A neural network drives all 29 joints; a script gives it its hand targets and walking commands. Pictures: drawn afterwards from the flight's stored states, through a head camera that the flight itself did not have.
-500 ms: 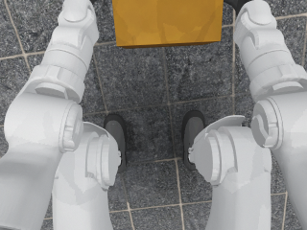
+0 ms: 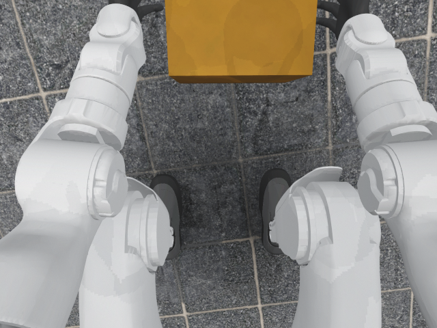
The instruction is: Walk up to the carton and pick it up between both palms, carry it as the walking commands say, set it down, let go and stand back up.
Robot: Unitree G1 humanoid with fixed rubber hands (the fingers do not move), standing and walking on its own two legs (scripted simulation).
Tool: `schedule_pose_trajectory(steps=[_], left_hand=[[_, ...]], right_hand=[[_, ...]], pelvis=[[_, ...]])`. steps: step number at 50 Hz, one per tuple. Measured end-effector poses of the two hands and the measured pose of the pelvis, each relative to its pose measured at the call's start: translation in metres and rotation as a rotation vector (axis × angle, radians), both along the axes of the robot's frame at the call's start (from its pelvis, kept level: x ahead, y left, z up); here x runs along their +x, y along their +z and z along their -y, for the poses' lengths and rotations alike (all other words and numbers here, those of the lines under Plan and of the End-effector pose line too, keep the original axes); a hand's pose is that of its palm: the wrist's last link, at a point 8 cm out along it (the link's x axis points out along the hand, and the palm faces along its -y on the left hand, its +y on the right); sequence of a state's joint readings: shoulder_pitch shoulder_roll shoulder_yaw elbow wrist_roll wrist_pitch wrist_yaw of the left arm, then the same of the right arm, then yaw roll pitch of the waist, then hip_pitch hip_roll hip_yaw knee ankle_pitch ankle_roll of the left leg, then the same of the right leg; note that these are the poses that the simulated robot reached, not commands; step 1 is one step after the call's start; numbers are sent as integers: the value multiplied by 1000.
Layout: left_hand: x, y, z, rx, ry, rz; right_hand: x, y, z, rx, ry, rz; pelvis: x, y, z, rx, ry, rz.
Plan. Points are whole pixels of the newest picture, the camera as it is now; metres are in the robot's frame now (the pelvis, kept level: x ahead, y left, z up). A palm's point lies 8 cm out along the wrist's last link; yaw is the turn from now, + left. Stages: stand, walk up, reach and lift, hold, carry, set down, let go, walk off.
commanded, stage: reach and lift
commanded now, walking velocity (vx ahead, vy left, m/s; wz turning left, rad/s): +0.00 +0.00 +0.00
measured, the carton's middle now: (236, 27) +0.53 -0.05 -0.27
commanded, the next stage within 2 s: none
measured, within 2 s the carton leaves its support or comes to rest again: neither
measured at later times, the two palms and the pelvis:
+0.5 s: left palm out of the picture +0.54 +0.10 -0.13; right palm (358, 22) +0.50 -0.20 -0.16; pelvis -0.01 +0.00 +0.01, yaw -2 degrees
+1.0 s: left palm out of the picture +0.54 +0.09 -0.09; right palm (364, 15) +0.50 -0.19 -0.13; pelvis -0.02 +0.01 +0.04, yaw -4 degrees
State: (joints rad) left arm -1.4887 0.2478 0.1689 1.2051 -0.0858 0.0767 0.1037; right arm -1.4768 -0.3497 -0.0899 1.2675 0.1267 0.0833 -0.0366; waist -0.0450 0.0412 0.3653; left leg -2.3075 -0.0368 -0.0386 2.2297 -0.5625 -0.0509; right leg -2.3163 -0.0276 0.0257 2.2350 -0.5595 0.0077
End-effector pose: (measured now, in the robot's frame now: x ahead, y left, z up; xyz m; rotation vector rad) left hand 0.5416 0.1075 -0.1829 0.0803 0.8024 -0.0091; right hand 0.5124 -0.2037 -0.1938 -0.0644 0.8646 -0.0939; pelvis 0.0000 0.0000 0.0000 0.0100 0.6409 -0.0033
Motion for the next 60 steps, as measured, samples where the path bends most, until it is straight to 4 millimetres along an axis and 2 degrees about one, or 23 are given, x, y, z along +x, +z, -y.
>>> schedule_pose_trajectory(steps=[11,24,34,48,60], left_hand=[[-1,13,2,9,1,9],[-3,47,5,-8,50,79],[8,72,8,12,71,145],[4,87,16,77,163,175],[-18,111,7,49,221,201]], right_hand=[[-6,4,-1,-12,-6,-17],[-11,31,-4,-19,-41,25],[-5,44,-6,-6,-50,71],[-8,55,-10,-44,-50,67],[-14,94,-17,-52,-73,95]], pelvis=[[-2,0,0,-1,-10,2],[-10,6,-3,-3,-23,2],[-19,22,-4,3,-38,80],[-23,35,-8,19,-89,145],[-31,47,-13,6,-77,185]])
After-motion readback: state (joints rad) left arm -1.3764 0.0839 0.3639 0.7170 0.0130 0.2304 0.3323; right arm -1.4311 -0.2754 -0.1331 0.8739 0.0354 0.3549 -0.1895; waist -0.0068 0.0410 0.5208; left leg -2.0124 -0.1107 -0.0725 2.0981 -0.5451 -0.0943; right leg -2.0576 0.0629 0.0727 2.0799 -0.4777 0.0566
